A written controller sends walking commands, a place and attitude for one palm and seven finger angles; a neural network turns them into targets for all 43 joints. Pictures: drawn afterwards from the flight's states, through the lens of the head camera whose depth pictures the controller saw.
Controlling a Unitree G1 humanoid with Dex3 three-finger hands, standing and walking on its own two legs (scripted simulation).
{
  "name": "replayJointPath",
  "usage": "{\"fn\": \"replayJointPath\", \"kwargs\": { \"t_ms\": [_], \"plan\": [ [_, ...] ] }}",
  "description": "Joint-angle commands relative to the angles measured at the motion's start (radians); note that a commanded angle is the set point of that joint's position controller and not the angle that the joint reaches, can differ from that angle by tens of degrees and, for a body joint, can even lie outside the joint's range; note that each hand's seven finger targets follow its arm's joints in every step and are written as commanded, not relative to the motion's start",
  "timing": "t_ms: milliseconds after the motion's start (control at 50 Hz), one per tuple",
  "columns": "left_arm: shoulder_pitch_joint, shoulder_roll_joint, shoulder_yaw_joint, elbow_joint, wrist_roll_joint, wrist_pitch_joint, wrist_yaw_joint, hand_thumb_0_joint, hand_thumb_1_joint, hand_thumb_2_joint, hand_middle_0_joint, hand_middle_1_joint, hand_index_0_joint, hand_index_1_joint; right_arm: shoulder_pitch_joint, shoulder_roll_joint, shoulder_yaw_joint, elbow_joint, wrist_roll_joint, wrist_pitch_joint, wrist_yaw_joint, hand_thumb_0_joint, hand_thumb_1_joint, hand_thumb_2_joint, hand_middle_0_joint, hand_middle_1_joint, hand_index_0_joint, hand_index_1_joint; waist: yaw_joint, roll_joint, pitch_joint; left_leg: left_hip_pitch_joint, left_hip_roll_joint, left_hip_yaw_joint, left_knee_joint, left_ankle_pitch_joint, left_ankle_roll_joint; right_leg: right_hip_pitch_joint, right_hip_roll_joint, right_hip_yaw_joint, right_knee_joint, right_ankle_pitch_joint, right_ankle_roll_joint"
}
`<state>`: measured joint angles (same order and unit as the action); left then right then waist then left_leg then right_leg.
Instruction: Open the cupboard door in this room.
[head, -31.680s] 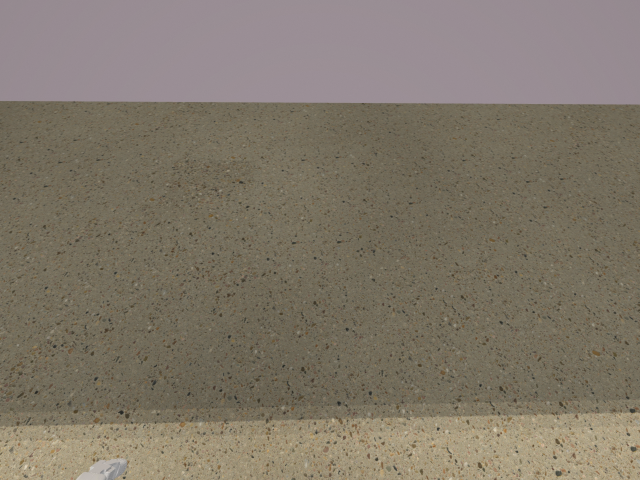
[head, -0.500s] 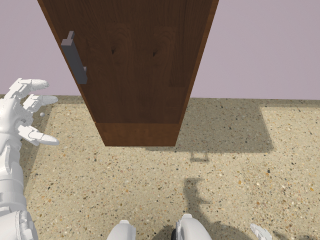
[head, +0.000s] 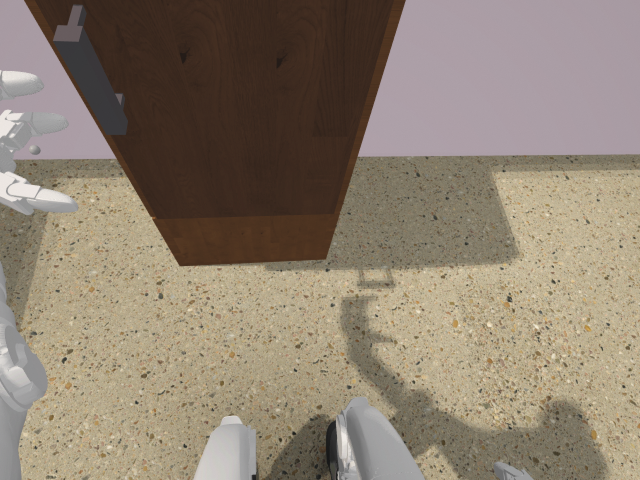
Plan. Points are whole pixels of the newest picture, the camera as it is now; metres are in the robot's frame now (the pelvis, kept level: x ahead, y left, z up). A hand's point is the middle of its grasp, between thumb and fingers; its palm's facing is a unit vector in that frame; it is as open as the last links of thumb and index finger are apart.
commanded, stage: move the hooked fingers beside the handle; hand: left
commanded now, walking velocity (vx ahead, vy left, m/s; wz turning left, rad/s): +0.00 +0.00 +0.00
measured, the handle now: (98, 74) +0.60 +0.26 +0.07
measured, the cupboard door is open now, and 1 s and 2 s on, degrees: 0 0 0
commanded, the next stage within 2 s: slide the fingers in behind the handle in 1.26 s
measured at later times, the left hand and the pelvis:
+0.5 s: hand (29, 98) +0.54 +0.31 +0.08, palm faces +0.03 -1.00 -0.01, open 14.0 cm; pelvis +0.00 +0.02 -0.02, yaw -1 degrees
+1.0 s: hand (28, 105) +0.54 +0.32 +0.07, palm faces +0.03 -1.00 -0.01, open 14.0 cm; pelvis +0.01 +0.02 -0.01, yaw -2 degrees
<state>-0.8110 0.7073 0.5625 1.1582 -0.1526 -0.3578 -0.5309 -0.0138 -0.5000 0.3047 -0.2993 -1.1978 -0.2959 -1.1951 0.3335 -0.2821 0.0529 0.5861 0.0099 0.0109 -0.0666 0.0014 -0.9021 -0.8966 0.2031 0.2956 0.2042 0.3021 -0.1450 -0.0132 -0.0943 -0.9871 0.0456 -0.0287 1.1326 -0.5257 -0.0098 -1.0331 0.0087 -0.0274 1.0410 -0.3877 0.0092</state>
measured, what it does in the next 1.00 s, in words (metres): stands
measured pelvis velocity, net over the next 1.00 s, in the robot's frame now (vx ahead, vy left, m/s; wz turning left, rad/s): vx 0.01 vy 0.02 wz -0.03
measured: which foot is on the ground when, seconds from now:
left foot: down 0.00-1.00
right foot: down 0.00-1.00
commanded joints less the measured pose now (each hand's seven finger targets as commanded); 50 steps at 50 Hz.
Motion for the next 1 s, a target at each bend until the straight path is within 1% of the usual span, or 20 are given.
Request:
{"fn": "replayJointPath", "kwargs": {
  "t_ms": [0, 60, 120, 160, 200, 280, 340, 380, 400, 440, 480, 500, 580, 620, 640, 700, 800, 880, 900, 980],
  "plan": [
    [-0.419, 0.394, 0.046, -0.181, -0.003, -0.051, 0.001, 0.0, -0.5, 0.3, -0.3, -1.2, -0.3, -1.2, 0.163, -0.199, -0.064, -0.064, -0.002, -0.009, -0.012, 0.0, -0.9, -0.9, 0.2, 0.3, 0.2, 0.3, 0.01, 0.201, -0.486, 0.212, -0.024, 0.004, -0.133, 0.375, 0.034, 0.312, 0.023, 0.012, -0.085, 0.239, -0.028],
    [-0.436, 0.408, 0.05, -0.144, 0.003, -0.038, 0.001, 0.0, -0.5, 0.3, -0.3, -1.2, -0.3, -1.2, 0.176, -0.204, -0.063, -0.059, -0.003, 0.005, -0.009, 0.0, -0.9, -0.9, 0.2, 0.3, 0.2, 0.3, -0.01, 0.177, -0.489, 0.207, -0.018, 0.002, -0.12, 0.382, 0.037, 0.291, 0.026, 0.009, -0.09, 0.242, -0.02],
    [-0.493, 0.473, 0.07, -0.118, 0.016, -0.03, -0.004, 0.0, -0.5, 0.3, -0.3, -1.2, -0.3, -1.2, 0.189, -0.212, -0.053, -0.059, -0.004, 0.013, -0.012, 0.0, -0.9, -0.9, 0.2, 0.3, 0.2, 0.3, -0.02, 0.174, -0.497, 0.172, -0.016, -0.002, -0.108, 0.367, 0.04, 0.292, 0.029, 0.01, -0.082, 0.234, -0.021],
    [-0.53, 0.457, 0.031, -0.111, 0.035, -0.021, -0.005, 0.0, -0.5, 0.3, -0.3, -1.2, -0.3, -1.2, 0.193, -0.211, -0.048, -0.057, -0.005, 0.018, -0.011, 0.0, -0.9, -0.9, 0.2, 0.3, 0.2, 0.3, -0.037, 0.228, -0.478, 0.18, -0.015, -0.004, -0.105, 0.353, 0.041, 0.247, 0.029, 0.008, -0.085, 0.207, -0.021],
    [-0.551, 0.498, 0.058, -0.119, 0.036, -0.026, -0.003, 0.0, -0.5, 0.3, -0.3, -1.2, -0.3, -1.2, 0.209, -0.216, -0.047, -0.057, -0.009, 0.024, -0.011, 0.0, -0.9, -0.9, 0.2, 0.3, 0.2, 0.3, -0.032, 0.25, -0.519, 0.219, -0.013, -0.018, -0.103, 0.401, 0.035, 0.237, 0.033, -0.003, -0.072, 0.219, -0.028],
    [-0.571, 0.53, 0.061, -0.067, 0.05, 0.001, -0.01, 0.0, -0.5, 0.3, -0.3, -1.2, -0.3, -1.2, 0.221, -0.219, -0.038, -0.056, -0.008, 0.037, -0.01, 0.0, -0.9, -0.9, 0.2, 0.3, 0.2, 0.3, -0.049, 0.236, -0.516, 0.183, -0.01, -0.013, -0.081, 0.4, 0.041, 0.23, 0.034, -0.001, -0.074, 0.227, -0.02],
    [-0.624, 0.535, 0.033, -0.055, 0.076, 0.018, -0.005, 0.0, -0.5, 0.3, -0.3, -1.2, -0.3, -1.2, 0.232, -0.222, -0.029, -0.056, -0.011, 0.046, -0.009, 0.0, -0.9, -0.9, 0.2, 0.3, 0.2, 0.3, -0.069, 0.278, -0.498, 0.201, -0.004, -0.025, -0.075, 0.408, 0.038, 0.167, 0.035, -0.014, -0.069, 0.204, -0.022],
    [-0.661, 0.561, 0.039, -0.082, 0.086, 0.017, 0.005, 0.0, -0.5, 0.3, -0.3, -1.2, -0.3, -1.2, 0.243, -0.225, -0.026, -0.054, -0.017, 0.052, -0.01, 0.0, -0.9, -0.9, 0.2, 0.3, 0.2, 0.3, -0.075, 0.303, -0.532, 0.235, 0.0, -0.04, -0.071, 0.448, 0.033, 0.151, 0.034, -0.021, -0.061, 0.21, -0.023],
    [-0.677, 0.537, 0.028, -0.092, 0.082, 0.014, 0.004, 0.0, -0.5, 0.3, -0.3, -1.2, -0.3, -1.2, 0.249, -0.223, -0.029, -0.055, -0.018, 0.052, -0.007, 0.0, -0.9, -0.9, 0.2, 0.3, 0.2, 0.3, -0.081, 0.328, -0.556, 0.268, 0.0, -0.043, -0.063, 0.485, 0.03, 0.126, 0.038, -0.025, -0.054, 0.223, -0.028],
    [-0.683, 0.595, 0.066, -0.081, 0.087, 0.017, 0.005, 0.0, -0.5, 0.3, -0.3, -1.2, -0.3, -1.2, 0.259, -0.229, -0.025, -0.051, -0.021, 0.061, -0.006, 0.0, -0.9, -0.9, 0.2, 0.3, 0.2, 0.3, -0.078, 0.318, -0.573, 0.273, 0.004, -0.049, -0.054, 0.521, 0.025, 0.14, 0.038, -0.029, -0.051, 0.243, -0.025],
    [-0.631, 0.532, 0.029, -0.075, 0.091, 0.032, 0.002, 0.0, -0.5, 0.3, -0.3, -1.2, -0.3, -1.2, 0.266, -0.221, -0.026, -0.056, -0.022, 0.069, 0.004, 0.0, -0.9, -0.9, 0.2, 0.3, 0.2, 0.3, -0.074, 0.344, -0.572, 0.314, 0.008, -0.053, -0.061, 0.576, 0.019, 0.124, 0.039, -0.036, -0.054, 0.261, -0.027],
    [-0.596, 0.535, 0.049, -0.093, 0.086, 0.031, 0.0, 0.0, -0.5, 0.3, -0.3, -1.2, -0.3, -1.2, 0.275, -0.222, -0.031, -0.06, -0.024, 0.073, 0.008, 0.0, -0.9, -0.9, 0.2, 0.3, 0.2, 0.3, -0.057, 0.371, -0.595, 0.36, 0.011, -0.061, -0.063, 0.644, 0.009, 0.113, 0.041, -0.042, -0.05, 0.274, -0.031],
    [-0.604, 0.539, 0.056, -0.095, 0.078, 0.054, 0.0, 0.0, -0.5, 0.3, -0.3, -1.2, -0.3, -1.2, 0.27, -0.222, -0.03, -0.067, -0.023, 0.087, 0.014, 0.0, -0.9, -0.9, 0.2, 0.3, 0.2, 0.3, -0.074, 0.282, -0.533, 0.269, 0.011, -0.044, -0.066, 0.542, 0.027, 0.147, 0.046, -0.038, -0.066, 0.263, -0.02],
    [-0.603, 0.586, 0.099, -0.169, 0.079, 0.03, 0.01, 0.0, -0.5, 0.3, -0.3, -1.2, -0.3, -1.2, 0.277, -0.222, -0.034, -0.071, -0.026, 0.088, 0.019, 0.0, -0.9, -0.9, 0.2, 0.3, 0.2, 0.3, -0.045, 0.353, -0.608, 0.336, 0.012, -0.052, -0.073, 0.611, 0.015, 0.16, 0.048, -0.039, -0.058, 0.281, -0.029],
    [-0.588, 0.574, 0.098, -0.185, 0.08, 0.022, 0.016, 0.0, -0.5, 0.3, -0.3, -1.2, -0.3, -1.2, 0.277, -0.219, -0.037, -0.072, -0.028, 0.088, 0.023, 0.0, -0.9, -0.9, 0.2, 0.3, 0.2, 0.3, -0.041, 0.366, -0.625, 0.366, 0.013, -0.056, -0.071, 0.641, 0.009, 0.153, 0.049, -0.04, -0.058, 0.283, -0.03],
    [-0.598, 0.541, 0.086, -0.144, 0.07, 0.016, 0.024, 0.0, -0.5, 0.3, -0.3, -1.2, -0.3, -1.2, 0.273, -0.215, -0.037, -0.06, -0.026, 0.088, 0.028, 0.0, -0.9, -0.9, 0.2, 0.3, 0.2, 0.3, -0.068, 0.302, -0.549, 0.317, 0.012, -0.05, -0.066, 0.595, 0.02, 0.15, 0.054, -0.038, -0.067, 0.281, -0.029],
    [-0.572, 0.512, 0.055, -0.127, 0.079, 0.02, 0.018, 0.0, -0.5, 0.3, -0.3, -1.2, -0.3, -1.2, 0.27, -0.214, -0.036, -0.06, -0.023, 0.092, 0.026, 0.0, -0.9, -0.9, 0.2, 0.3, 0.2, 0.3, -0.065, 0.344, -0.532, 0.346, 0.011, -0.053, -0.076, 0.607, 0.016, 0.125, 0.052, -0.043, -0.072, 0.264, -0.032],
    [-0.532, 0.517, 0.068, -0.127, 0.067, 0.022, 0.005, 0.0, -0.5, 0.3, -0.3, -1.2, -0.3, -1.2, 0.267, -0.213, -0.038, -0.065, -0.023, 0.094, 0.026, 0.0, -0.9, -0.9, 0.2, 0.3, 0.2, 0.3, -0.054, 0.313, -0.547, 0.322, 0.009, -0.044, -0.073, 0.617, 0.02, 0.177, 0.052, -0.039, -0.073, 0.303, -0.028],
    [-0.549, 0.478, 0.039, -0.132, 0.063, 0.018, 0.001, 0.0, -0.5, 0.3, -0.3, -1.2, -0.3, -1.2, 0.268, -0.209, -0.038, -0.064, -0.022, 0.095, 0.026, 0.0, -0.9, -0.9, 0.2, 0.3, 0.2, 0.3, -0.067, 0.335, -0.539, 0.35, 0.012, -0.05, -0.071, 0.64, 0.016, 0.139, 0.052, -0.043, -0.07, 0.298, -0.031],
    [-0.576, 0.466, 0.025, -0.135, 0.061, 0.017, 0.008, 0.0, -0.5, 0.3, -0.3, -1.2, -0.3, -1.2, 0.258, -0.213, -0.039, -0.061, -0.021, 0.096, 0.023, 0.0, -0.9, -0.9, 0.2, 0.3, 0.2, 0.3, -0.072, 0.313, -0.512, 0.333, 0.01, -0.051, -0.075, 0.583, 0.016, 0.127, 0.052, -0.043, -0.077, 0.262, -0.028]
  ]
}}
